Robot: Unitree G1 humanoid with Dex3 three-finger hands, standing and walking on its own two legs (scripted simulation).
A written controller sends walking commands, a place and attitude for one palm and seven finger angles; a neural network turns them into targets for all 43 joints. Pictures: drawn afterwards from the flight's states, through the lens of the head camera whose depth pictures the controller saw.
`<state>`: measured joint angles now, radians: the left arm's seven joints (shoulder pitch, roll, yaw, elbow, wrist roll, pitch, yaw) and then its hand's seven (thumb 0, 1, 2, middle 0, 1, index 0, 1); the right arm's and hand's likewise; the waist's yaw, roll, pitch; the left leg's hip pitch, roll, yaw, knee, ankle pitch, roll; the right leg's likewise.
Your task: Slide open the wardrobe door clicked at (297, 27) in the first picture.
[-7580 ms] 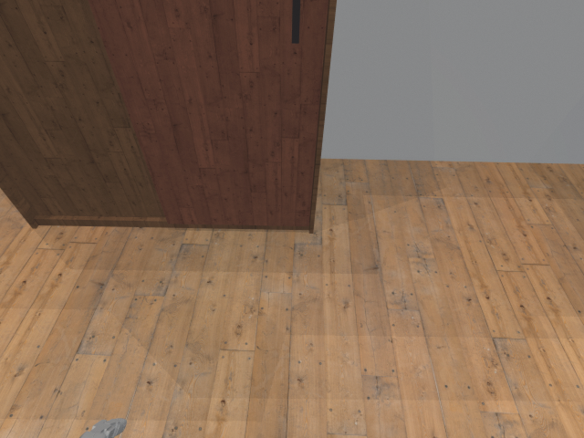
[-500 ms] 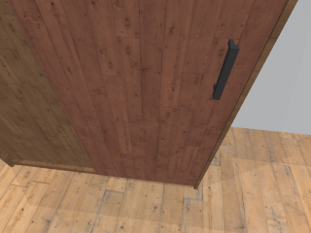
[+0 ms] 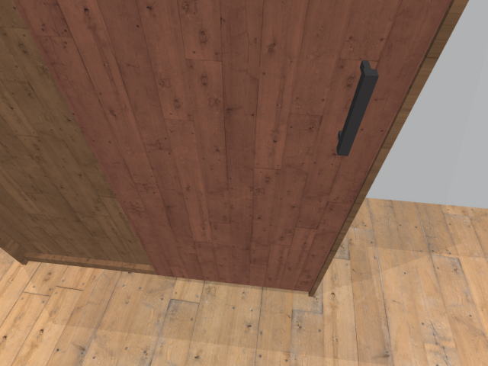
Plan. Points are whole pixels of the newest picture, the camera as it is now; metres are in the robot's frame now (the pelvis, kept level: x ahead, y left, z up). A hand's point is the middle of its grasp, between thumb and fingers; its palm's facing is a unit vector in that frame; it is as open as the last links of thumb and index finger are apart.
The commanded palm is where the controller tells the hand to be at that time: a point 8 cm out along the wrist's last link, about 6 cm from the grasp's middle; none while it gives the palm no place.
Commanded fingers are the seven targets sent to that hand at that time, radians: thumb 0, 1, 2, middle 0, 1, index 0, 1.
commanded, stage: raise the hand with hooked fingers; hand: right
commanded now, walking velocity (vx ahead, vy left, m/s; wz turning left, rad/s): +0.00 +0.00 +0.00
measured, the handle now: (353, 110) +0.49 -0.16 +0.17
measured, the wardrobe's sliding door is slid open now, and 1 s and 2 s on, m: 0.00 0.00 0.00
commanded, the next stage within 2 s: none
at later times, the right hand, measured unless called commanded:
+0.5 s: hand out of the picture +0.12 -0.19 -0.04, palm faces +0.11 +0.99 +0.03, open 8.6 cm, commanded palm +0.12 -0.25 +0.00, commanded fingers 0.00 -0.39 -0.68 0.24 0.63 0.24 0.63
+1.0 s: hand (464, 325) +0.18 -0.26 +0.08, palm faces +0.21 +0.98 -0.08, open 11.6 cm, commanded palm +0.15 -0.29 +0.09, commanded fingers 0.00 0.20 -0.43 0.28 1.00 0.28 1.00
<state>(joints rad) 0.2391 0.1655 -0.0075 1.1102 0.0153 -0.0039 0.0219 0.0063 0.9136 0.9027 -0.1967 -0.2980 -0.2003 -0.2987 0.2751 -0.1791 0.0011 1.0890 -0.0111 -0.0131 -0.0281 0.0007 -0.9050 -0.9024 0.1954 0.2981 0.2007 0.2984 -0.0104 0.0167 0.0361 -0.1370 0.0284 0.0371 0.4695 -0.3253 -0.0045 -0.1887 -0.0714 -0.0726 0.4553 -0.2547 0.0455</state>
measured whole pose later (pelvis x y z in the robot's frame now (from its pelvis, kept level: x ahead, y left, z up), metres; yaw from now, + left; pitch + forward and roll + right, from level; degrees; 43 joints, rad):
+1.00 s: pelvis -0.04 +0.00 -0.03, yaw -2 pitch +4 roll +1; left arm 0.34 0.24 -0.03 0.63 -0.04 -0.24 0.08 0.02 0.90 0.90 -0.20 -0.30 -0.20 -0.30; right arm 0.32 -0.30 -0.36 -0.07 0.35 -0.20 0.24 0.00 -0.03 -0.53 0.26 0.86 0.26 0.86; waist -0.01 -0.02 -0.07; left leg -0.40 0.04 0.07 0.75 -0.41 -0.01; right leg -0.49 -0.08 -0.02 0.76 -0.34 0.03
